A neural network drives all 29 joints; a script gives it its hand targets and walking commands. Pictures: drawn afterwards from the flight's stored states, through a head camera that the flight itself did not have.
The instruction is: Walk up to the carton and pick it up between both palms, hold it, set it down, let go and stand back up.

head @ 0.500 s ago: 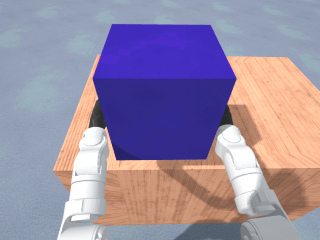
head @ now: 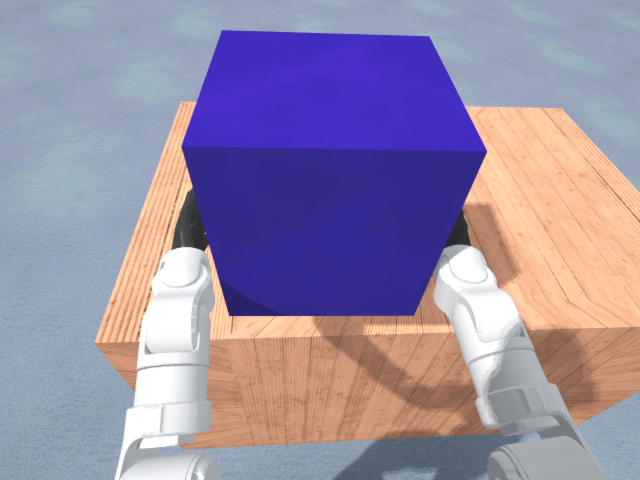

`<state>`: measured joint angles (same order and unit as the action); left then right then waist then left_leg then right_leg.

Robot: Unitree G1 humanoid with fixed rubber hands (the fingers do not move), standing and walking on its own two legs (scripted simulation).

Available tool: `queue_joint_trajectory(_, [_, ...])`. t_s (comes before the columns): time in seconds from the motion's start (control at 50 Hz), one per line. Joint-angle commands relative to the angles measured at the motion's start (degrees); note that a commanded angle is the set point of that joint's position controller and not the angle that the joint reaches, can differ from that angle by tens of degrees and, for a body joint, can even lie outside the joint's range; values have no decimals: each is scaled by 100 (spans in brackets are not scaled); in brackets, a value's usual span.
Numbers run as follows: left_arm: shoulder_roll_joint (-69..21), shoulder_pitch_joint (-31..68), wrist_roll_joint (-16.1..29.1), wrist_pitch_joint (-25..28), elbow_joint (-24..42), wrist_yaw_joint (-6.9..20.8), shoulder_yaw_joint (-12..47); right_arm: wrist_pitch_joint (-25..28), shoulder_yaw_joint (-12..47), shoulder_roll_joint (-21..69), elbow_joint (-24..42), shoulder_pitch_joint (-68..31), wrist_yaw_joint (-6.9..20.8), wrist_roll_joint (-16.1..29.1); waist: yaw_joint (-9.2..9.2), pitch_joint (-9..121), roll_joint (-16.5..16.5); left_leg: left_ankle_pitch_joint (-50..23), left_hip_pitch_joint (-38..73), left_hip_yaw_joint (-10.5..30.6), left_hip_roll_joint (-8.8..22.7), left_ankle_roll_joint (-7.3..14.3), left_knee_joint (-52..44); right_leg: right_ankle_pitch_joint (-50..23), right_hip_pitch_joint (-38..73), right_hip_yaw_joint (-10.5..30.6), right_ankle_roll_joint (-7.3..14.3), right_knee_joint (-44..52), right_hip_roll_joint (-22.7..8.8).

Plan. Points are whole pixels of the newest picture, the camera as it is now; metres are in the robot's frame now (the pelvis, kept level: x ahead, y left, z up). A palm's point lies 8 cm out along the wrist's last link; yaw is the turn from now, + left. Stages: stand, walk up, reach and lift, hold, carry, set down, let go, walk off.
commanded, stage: reach and lift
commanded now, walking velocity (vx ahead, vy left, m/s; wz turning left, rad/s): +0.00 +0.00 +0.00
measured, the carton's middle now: (324, 182) +0.38 +0.00 +0.19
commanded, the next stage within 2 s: hold in 0.30 s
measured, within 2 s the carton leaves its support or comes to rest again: neither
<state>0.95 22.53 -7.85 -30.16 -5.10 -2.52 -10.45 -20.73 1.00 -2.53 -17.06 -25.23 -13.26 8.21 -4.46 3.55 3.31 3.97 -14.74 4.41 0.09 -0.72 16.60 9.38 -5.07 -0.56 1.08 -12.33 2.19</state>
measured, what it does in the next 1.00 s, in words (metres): stands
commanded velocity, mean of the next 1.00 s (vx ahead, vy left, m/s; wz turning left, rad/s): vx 0.00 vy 0.00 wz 0.00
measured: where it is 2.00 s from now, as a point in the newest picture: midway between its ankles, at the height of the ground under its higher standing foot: outside the picture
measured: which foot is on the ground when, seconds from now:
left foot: down 0.00-1.00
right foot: down 0.00-1.00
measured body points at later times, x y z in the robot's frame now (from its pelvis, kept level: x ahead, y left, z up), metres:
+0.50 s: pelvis -0.01 +0.00 +0.00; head -0.03 +0.04 +0.45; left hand +0.36 +0.17 +0.14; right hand +0.36 -0.15 +0.15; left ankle +0.05 +0.12 -0.75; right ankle -0.04 -0.11 -0.75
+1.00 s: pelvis -0.01 +0.00 +0.00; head -0.03 +0.05 +0.45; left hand +0.36 +0.17 +0.15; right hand +0.36 -0.14 +0.16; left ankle +0.05 +0.12 -0.75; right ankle -0.04 -0.11 -0.75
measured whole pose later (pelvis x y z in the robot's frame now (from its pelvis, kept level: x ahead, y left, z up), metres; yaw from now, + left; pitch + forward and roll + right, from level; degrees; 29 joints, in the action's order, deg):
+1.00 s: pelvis -0.01 +0.00 +0.00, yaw +0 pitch +0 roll -2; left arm 0.4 27.7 -11.9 -40.2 -1.6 -2.7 -12.1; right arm -25.4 -2.3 -2.4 -21.4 -33.0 -10.4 8.6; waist -4.2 3.5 4.3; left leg 3.3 -13.3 4.4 0.4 -0.6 17.1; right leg 8.4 -3.3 -1.4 1.0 -12.1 2.4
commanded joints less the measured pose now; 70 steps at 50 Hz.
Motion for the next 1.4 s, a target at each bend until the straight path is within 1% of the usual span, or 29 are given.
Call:
queue_joint_trajectory(0.0, [-3058, 4399, 912, 417, 1529, 948, 3396, 617, 2353, 2765, 2309, -4785, 706, 375, -33, 3399, -745, -1420, 2539, -210, -101, -64, 318, -1832, -203, -260, -289, 16, 68])
queue_joint_trajectory(0.02, [-3048, 4486, 905, 403, 1510, 939, 3358, 595, 2308, 2750, 2230, -4843, 717, 361, -10, 3337, -757, -1283, 2485, -237, -102, -64, 274, -1697, -204, -288, -295, 32, 66])
queue_joint_trajectory(0.08, [-3136, 4593, 990, 359, 1619, 938, 3417, 551, 2315, 2813, 2261, -4843, 717, 385, -50, 3481, -669, -1537, 2633, -210, -78, -49, 335, -1855, -208, -258, -272, 15, 81])
queue_joint_trajectory(0.1, [-3150, 4547, 976, 328, 1601, 929, 3414, 533, 2295, 2802, 2231, -4830, 715, 413, -88, 3540, -784, -1630, 2661, -217, -99, -80, 367, -1936, -207, -267, -267, 9, 79])
queue_joint_trajectory(0.18, [-3225, 4445, 887, 189, 1573, 939, 3320, 451, 2245, 2711, 2263, -4858, 689, 430, -22, 3512, -798, -1926, 2670, -156, -72, -78, 433, -2133, -85, -237, -264, -7, 74])
queue_joint_trajectory(0.2, [-3156, 4399, 863, 151, 1692, 951, 3327, 409, 2284, 2705, 2191, -4698, 681, 492, -85, 3443, -702, -1973, 2699, -142, -68, -74, 409, -2248, -35, -238, -258, 17, 75])
queue_joint_trajectory(0.28, [-2988, 4619, 735, 35, 1497, 991, 3080, 338, 2035, 2610, 2048, -4946, 699, 412, -73, 3096, -687, -1312, 2496, -227, -107, -49, 299, -1720, -147, -288, -277, 57, 59])
queue_joint_trajectory(0.34, [-3040, 4675, 795, 1, 1672, 960, 3197, 334, 2084, 2670, 2072, -4979, 719, 450, -69, 3294, -657, -1400, 2540, -216, -111, -34, 275, -1825, -51, -283, -277, 45, 60])
queue_joint_trajectory(0.42, [-3035, 4819, 790, -44, 1777, 962, 3159, 314, 2043, 2658, 1949, -4998, 712, 486, -40, 3383, -807, -1610, 2607, -230, -106, -19, 275, -1990, 8, -244, -283, 25, 40])
queue_joint_trajectory(0.48, [-3051, 4823, 773, -85, 1718, 975, 3123, 328, 1967, 2621, 2007, -5179, 712, 446, -76, 3255, -827, -1485, 2652, -258, -94, -39, 286, -1770, -63, -289, -264, 101, 46])
queue_joint_trajectory(0.52, [-3045, 4830, 727, -113, 1617, 970, 3049, 329, 1913, 2626, 1982, -5303, 722, 414, -57, 3304, -684, -1260, 2650, -291, -86, -15, 256, -1558, -106, -317, -268, 125, 63])
queue_joint_trajectory(0.58, [-2917, 5023, 619, -185, 1356, 951, 2862, 301, 1607, 2525, 1436, -5375, 775, 269, -32, 2849, -737, -597, 2351, -333, -80, 5, 99, -930, -229, -312, -225, 169, 13])
queue_joint_trajectory(0.62, [-2914, 5163, 652, -206, 1351, 927, 2863, 323, 1541, 2532, 1414, -5593, 816, 252, 3, 2940, -771, -406, 2379, -364, -66, 19, 78, -604, -327, -333, -213, 169, 9])
queue_joint_trajectory(0.66, [-3020, 5172, 677, -215, 1480, 879, 2918, 342, 1560, 2590, 1466, -5579, 840, 248, -21, 3177, -769, -662, 2524, -382, -59, 29, 128, -808, -337, -351, -230, 163, 18])
queue_joint_trajectory(0.7, [-3085, 5211, 730, -188, 1249, 881, 2875, 371, 1581, 2630, 1598, -5843, 843, 231, 17, 3378, -685, -797, 2575, -366, -68, 75, 201, -980, -295, -333, -234, 138, 22])
queue_joint_trajectory(0.72, [-3155, 5163, 745, -173, 1503, 870, 2981, 368, 1642, 2645, 1655, -5687, 812, 276, -11, 3471, -665, -1061, 2623, -352, -62, 65, 249, -1239, -162, -316, -225, 104, 53])
queue_joint_trajectory(0.8, [-3129, 5051, 795, -212, 1761, 902, 3128, 258, 1816, 2661, 1828, -5405, 715, 392, -63, 3587, -716, -1716, 2750, -280, -75, 19, 349, -1874, 36, -293, -261, 86, 65])
queue_joint_trajectory(0.82, [-3041, 5219, 758, -234, 1787, 916, 3102, 214, 1710, 2567, 1668, -5464, 705, 419, -107, 3419, -794, -1629, 2749, -271, -73, -11, 336, -1726, -97, -284, -262, 109, 50])
queue_joint_trajectory(0.86, [-2978, 5076, 664, -337, 1679, 945, 2929, 139, 1655, 2495, 1522, -5348, 698, 403, -28, 3139, -746, -1346, 2647, -287, -70, -30, 274, -1378, -129, -318, -250, 170, 36])
queue_joint_trajectory(0.88, [-2967, 4965, 633, -395, 1762, 939, 2960, 117, 1656, 2479, 1545, -5228, 706, 411, -80, 3094, -773, -1330, 2644, -300, -70, -52, 257, -1337, -113, -316, -231, 195, 51])
queue_joint_trajectory(0.92, [-2967, 4951, 666, -450, 1852, 966, 2987, 123, 1694, 2476, 1694, -5261, 698, 503, -61, 3131, -691, -1314, 2624, -281, -64, -25, 243, -1392, -107, -293, -251, 200, 40])
queue_joint_trajectory(1.0, [-2955, 5040, 686, -477, 2063, 966, 3083, 108, 1651, 2429, 1939, -5354, 675, 494, -146, 3342, -928, -1427, 2815, -303, -89, -68, 285, -1416, -84, -322, -240, 201, 79])
queue_joint_trajectory(1.04, [-2966, 5126, 691, -486, 2095, 965, 3051, 91, 1705, 2474, 2002, -5461, 681, 491, -80, 3297, -843, -1427, 2786, -290, -88, -69, 320, -1349, -71, -341, -228, 211, 70])
queue_joint_trajectory(1.1, [-2901, 4937, 595, -585, 1898, 985, 2986, 71, 1614, 2348, 1864, -5338, 686, 428, -86, 3095, -820, -1194, 2680, -321, -83, -61, 227, -1211, -76, -335, -229, 240, 47])
queue_joint_trajectory(1.14, [-2948, 4903, 652, -606, 2048, 990, 3063, 93, 1664, 2349, 2038, -5311, 671, 493, -123, 3165, -829, -1382, 2776, -286, -68, -79, 279, -1351, -48, -314, -224, 220, 61])
queue_joint_trajectory(1.18, [-2948, 5015, 616, -581, 2093, 975, 3045, 89, 1690, 2337, 2056, -5478, 689, 496, -70, 3263, -827, -1412, 2780, -307, -58, -84, 265, -1319, -55, -365, -215, 217, 86])
queue_joint_trajectory(1.22, [-2911, 5073, 549, -626, 1944, 966, 2961, 51, 1512, 2262, 1754, -5426, 722, 397, -119, 2963, -873, -1179, 2800, -307, -36, -115, 212, -957, -266, -367, -210, 292, 85])
queue_joint_trajectory(1.28, [-2927, 5067, 553, -684, 1849, 953, 2903, 81, 1465, 2230, 1760, -5551, 740, 407, -35, 2984, -857, -1049, 2714, -329, -25, -99, 188, -791, -234, -404, -196, 301, 70])
queue_joint_trajectory(1.38, [-3012, 4880, 588, -693, 2241, 959, 3065, 73, 1672, 2336, 2093, -5359, 691, 535, -78, 3364, -746, -1738, 2985, -316, -43, -102, 306, -1456, -27, -341, -244, 279, 96])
